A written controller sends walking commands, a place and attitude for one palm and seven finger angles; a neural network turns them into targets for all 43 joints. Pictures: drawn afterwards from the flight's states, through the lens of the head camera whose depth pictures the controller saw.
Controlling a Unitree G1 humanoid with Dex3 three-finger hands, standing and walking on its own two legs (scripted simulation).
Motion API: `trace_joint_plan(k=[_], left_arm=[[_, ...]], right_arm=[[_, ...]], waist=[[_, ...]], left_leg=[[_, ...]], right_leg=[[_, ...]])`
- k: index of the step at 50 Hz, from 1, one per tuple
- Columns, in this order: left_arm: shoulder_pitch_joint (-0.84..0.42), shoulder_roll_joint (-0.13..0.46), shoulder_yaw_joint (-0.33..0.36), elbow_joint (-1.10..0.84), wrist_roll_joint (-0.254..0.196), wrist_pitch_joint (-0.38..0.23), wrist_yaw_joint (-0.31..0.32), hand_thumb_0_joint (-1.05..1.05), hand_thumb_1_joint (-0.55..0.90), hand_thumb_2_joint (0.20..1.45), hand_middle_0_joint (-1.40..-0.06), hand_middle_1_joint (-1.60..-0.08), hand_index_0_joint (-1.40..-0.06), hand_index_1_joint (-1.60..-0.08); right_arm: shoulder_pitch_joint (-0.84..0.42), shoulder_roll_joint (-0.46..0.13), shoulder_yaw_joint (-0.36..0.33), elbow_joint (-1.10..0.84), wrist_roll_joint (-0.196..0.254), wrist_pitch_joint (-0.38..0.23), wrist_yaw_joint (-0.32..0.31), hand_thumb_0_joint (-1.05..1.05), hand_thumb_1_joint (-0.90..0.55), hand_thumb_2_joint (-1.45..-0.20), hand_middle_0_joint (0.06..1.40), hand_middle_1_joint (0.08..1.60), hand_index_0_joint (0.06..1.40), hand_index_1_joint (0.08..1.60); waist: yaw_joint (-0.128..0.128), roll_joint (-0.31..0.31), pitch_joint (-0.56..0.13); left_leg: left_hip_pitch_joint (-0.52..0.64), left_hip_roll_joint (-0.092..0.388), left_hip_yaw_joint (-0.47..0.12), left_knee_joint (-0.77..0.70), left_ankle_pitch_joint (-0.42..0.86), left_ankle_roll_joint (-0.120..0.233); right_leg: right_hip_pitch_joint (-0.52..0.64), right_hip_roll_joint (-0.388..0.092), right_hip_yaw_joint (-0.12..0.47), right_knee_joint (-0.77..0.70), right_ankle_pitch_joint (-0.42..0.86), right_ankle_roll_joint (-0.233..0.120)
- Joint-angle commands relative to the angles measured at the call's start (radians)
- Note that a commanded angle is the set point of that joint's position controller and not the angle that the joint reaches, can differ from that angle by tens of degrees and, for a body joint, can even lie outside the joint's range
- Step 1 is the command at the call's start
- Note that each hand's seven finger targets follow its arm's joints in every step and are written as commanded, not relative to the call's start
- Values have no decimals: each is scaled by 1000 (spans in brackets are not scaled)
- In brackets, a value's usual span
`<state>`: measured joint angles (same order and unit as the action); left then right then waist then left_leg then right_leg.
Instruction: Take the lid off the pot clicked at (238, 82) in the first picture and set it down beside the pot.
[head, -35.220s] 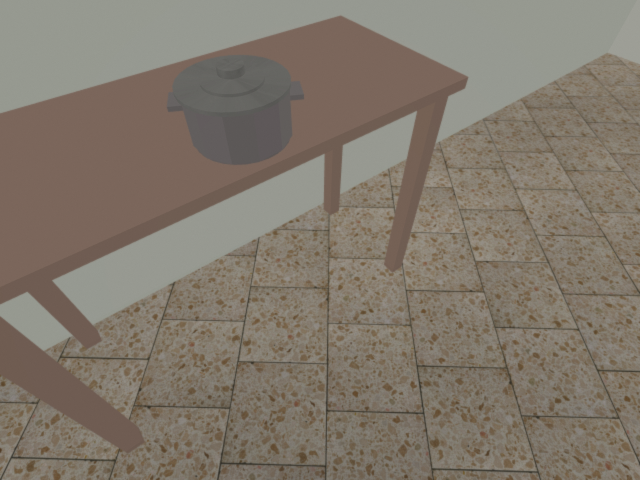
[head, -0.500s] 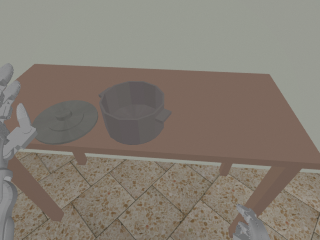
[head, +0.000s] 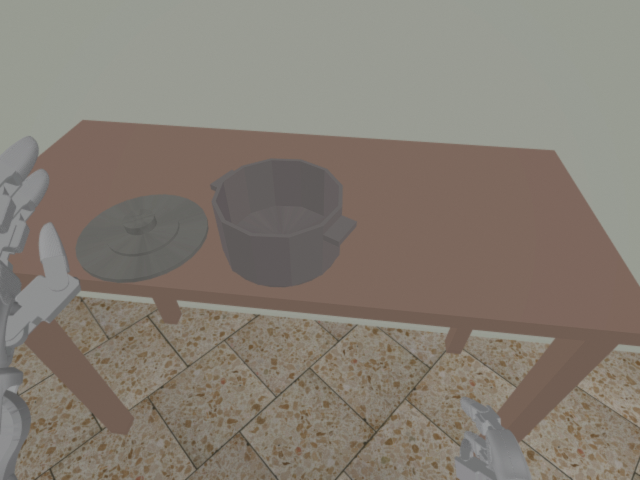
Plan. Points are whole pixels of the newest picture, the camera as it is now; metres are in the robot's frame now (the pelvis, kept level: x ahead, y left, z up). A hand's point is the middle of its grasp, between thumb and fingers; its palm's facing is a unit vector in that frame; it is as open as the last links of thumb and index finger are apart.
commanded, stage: step back with the hand held close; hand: left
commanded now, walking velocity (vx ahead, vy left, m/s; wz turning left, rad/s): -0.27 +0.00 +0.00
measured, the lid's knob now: (139, 221) +0.45 +0.38 +0.05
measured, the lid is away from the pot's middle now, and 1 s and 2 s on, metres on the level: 0.24 0.24 0.24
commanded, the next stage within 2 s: stop stepping back and stand still in 1.28 s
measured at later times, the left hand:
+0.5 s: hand (49, 325) +0.15 +0.24 +0.23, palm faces +0.39 -0.78 -0.48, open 7.4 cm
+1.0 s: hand out of the picture +0.10 +0.25 +0.23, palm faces +0.44 -0.80 -0.42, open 7.4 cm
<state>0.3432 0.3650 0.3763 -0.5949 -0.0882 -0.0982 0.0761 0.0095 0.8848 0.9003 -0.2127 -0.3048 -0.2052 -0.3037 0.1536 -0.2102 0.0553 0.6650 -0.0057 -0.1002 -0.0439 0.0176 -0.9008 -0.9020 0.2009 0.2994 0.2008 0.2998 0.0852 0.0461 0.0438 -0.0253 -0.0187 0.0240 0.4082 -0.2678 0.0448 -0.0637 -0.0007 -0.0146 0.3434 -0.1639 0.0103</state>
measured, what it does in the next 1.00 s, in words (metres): walks backwards: right foot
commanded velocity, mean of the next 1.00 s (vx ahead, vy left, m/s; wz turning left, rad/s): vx -0.31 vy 0.00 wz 0.03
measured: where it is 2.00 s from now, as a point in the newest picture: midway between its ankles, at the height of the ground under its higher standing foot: outside the picture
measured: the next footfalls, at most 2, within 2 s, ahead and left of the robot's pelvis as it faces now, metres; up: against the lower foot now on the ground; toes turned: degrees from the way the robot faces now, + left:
right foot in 0.92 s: -0.12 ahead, -0.11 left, +0.00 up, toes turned +0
left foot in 1.42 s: -0.22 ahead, +0.20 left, +0.00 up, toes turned -1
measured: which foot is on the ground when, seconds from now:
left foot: down 0.00-1.00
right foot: down 0.00-0.74, up 0.76-0.90, down 0.92-1.00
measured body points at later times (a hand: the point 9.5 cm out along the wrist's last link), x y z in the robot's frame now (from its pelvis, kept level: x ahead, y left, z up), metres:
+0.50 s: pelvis -0.05 +0.02 -0.01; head -0.05 +0.02 +0.44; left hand +0.13 +0.28 +0.25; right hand +0.12 -0.24 -0.08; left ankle -0.02 +0.09 -0.74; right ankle +0.02 -0.13 -0.74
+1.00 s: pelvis -0.11 +0.03 -0.02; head -0.08 +0.04 +0.43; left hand +0.07 +0.29 +0.25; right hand +0.06 -0.21 -0.10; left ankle -0.02 +0.09 -0.74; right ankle -0.16 -0.11 -0.74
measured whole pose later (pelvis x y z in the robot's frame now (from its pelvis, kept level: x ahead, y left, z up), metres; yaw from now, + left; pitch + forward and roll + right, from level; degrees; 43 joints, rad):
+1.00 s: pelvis -0.11 +0.03 -0.02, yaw -2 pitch +3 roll -3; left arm 0.43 0.42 0.48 -0.68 -0.03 -0.30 0.15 0.01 0.88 0.90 -0.21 -0.30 -0.21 -0.30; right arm 0.19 -0.21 0.00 0.62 0.00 -0.10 -0.04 0.02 -0.90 -0.90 0.20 0.30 0.20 0.30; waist 0.01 0.03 -0.01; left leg -0.47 0.00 0.06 0.56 -0.15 0.08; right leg -0.22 0.06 0.04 0.50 -0.33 0.01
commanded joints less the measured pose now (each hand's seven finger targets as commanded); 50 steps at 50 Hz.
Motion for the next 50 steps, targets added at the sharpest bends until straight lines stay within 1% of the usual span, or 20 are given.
trace_joint_plan(k=[1, 3, 7, 14, 19, 23, 27, 30, 32, 34, 37, 38, 40, 43, 44, 46, 47, 48, 49, 50], left_arm=[[-124, 252, 183, -176, 9, -138, 30, 0, 900, 900, -200, -300, -200, -300], [-43, 206, 142, -179, 20, -129, 18, 0, 900, 900, -200, -300, -200, -300], [35, 220, 152, -211, 25, -130, 14, 0, 900, 900, -200, -300, -200, -300], [151, 284, 233, -332, 17, -150, 28, 0, 900, 900, -200, -300, -200, -300], [137, 268, 234, -343, 19, -165, 39, 0, 900, 900, -200, -300, -200, -300], [81, 237, 227, -258, 28, -170, 54, 0, 900, 900, -200, -300, -200, -300], [32, 240, 214, -210, 35, -174, 64, 0, 900, 900, -200, -300, -200, -300], [17, 235, 188, -227, 40, -190, 75, 0, 900, 900, -200, -300, -200, -300], [24, 233, 182, -258, 44, -200, 84, 0, 900, 900, -200, -300, -200, -300], [57, 248, 201, -295, 46, -209, 90, 0, 900, 900, -200, -300, -200, -300], [63, 220, 220, -345, 67, -224, 92, 0, 900, 900, -200, -300, -200, -300], [55, 228, 226, -345, 75, -223, 92, 0, 900, 900, -200, -300, -200, -300], [62, 237, 230, -343, 68, -216, 94, 0, 900, 900, -200, -300, -200, -300], [104, 225, 224, -275, 64, -214, 89, 0, 900, 900, -200, -300, -200, -300], [105, 226, 218, -257, 61, -212, 88, 0, 900, 900, -200, -300, -200, -300], [64, 232, 192, -221, 46, -222, 79, 0, 900, 900, -200, -300, -200, -300], [17, 241, 186, -212, 39, -235, 80, 0, 900, 900, -200, -300, -200, -300], [-15, 257, 195, -199, 37, -250, 83, 0, 900, 900, -200, -300, -200, -300], [-45, 264, 185, -245, 44, -262, 80, 0, 900, 900, -200, -300, -200, -300], [-17, 282, 210, -262, 39, -255, 77, 0, 900, 900, -200, -300, -200, -300]], right_arm=[[-134, -126, -49, -208, 4, -14, -23, 0, -900, -900, 200, 300, 200, 300], [-114, -135, -67, -220, 7, 7, -16, 0, -900, -900, 200, 300, 200, 300], [-99, -145, -85, -242, 14, 39, -14, 0, -900, -900, 200, 300, 200, 300], [-93, -141, -98, -291, 23, 61, -11, 0, -900, -900, 200, 300, 200, 300], [-77, -156, -110, -297, 25, 41, -13, 0, -900, -900, 200, 300, 200, 300], [-55, -164, -119, -291, 28, 20, -20, 0, -900, -900, 200, 300, 200, 300], [-26, -159, -123, -279, 32, 6, -24, 0, -900, -900, 200, 300, 200, 300], [-20, -150, -113, -262, 29, -6, -26, 0, -900, -900, 200, 300, 200, 300], [-19, -147, -109, -257, 26, -17, -29, 0, -900, -900, 200, 300, 200, 300], [-21, -149, -104, -259, 22, -27, -32, 0, -900, -900, 200, 300, 200, 300], [-34, -164, -111, -277, 16, -46, -36, 0, -900, -900, 200, 300, 200, 300], [-28, -156, -115, -273, 11, -50, -34, 0, -900, -900, 200, 300, 200, 300], [-21, -138, -121, -261, 6, -57, -28, 0, -900, -900, 200, 300, 200, 300], [-29, -129, -121, -240, 11, -67, -14, 0, -900, -900, 200, 300, 200, 300], [-37, -127, -117, -239, 8, -67, -14, 0, -900, -900, 200, 300, 200, 300], [-35, -118, -113, -210, 2, -55, -11, 0, -900, -900, 200, 300, 200, 300], [-27, -118, -113, -191, -5, -53, -11, 0, -900, -900, 200, 300, 200, 300], [-22, -110, -108, -179, -7, -48, -14, 0, -900, -900, 200, 300, 200, 300], [-30, -99, -105, -173, -1, -40, -21, 0, -900, -900, 200, 300, 200, 300], [-32, -121, -130, -183, 14, -36, -30, 0, -900, -900, 200, 300, 200, 300]], waist=[[-56, -52, -33], [-66, -92, -120], [-73, -12, -226], [-65, 30, -269], [-71, 89, -187], [-86, 58, -81], [-103, -116, -49], [-109, -126, -56], [-109, -86, -78], [-104, -11, -111], [-90, 237, -132], [-91, 241, -124], [-94, 146, -123], [-89, 32, -95], [-97, 10, -73], [-114, -96, -58], [-113, -92, -75], [-113, -64, -149], [-123, -40, -269], [-109, -127, -362]], left_leg=[[-125, 53, -85, -59, 67, 7], [-80, 66, -76, -16, 188, 11], [-72, 96, -72, 9, 383, 8], [-139, 126, -105, 16, 512, 2], [-287, 155, -129, -50, 275, 20], [-528, 162, -145, -100, -157, 50], [-463, 91, -129, 23, -288, 36], [-326, 73, -124, 121, -276, 23], [-293, 74, -131, 129, -261, 24], [-329, 107, -176, 32, -275, 35], [-667, 267, -332, -272, -541, 93], [-725, 294, -337, -304, -529, 106], [-655, 298, -319, -246, -361, 118], [-508, 234, -232, -116, -174, 73], [-464, 192, -197, -62, -142, 49], [-353, 109, -137, 99, -12, -3], [-259, 99, -107, 151, 100, -18], [-175, 118, -100, 154, 264, -21], [-69, 114, -52, 149, 535, -23], [-1, 123, -46, 159, 676, -14]], right_leg=[[-98, -64, 144, -81, 116, -56], [-84, -83, 152, -51, 246, -50], [-53, -90, 129, 23, 397, -37], [-64, -58, 95, 123, 354, -22], [-78, -30, 74, 187, 167, -12], [-21, -29, 92, 232, 90, -14], [-191, -92, 183, 55, -76, -44], [-369, -134, 202, -41, -267, -65], [-403, -136, 186, -33, -282, -65], [-340, -94, 143, 52, -222, -53], [-24, 49, 28, 462, -100, 10], [2, 63, 34, 572, -125, 16], [-76, 62, 58, 603, -194, 9], [-119, 33, 39, 274, -208, -11], [-155, 14, 62, 144, -119, -26], [-269, -113, 220, -4, 99, -89], [-330, -164, 250, -30, 208, -100], [-305, -184, 231, -3, 328, -96], [-212, -149, 179, 67, 544, -63], [-177, -88, 112, 107, 593, -8]])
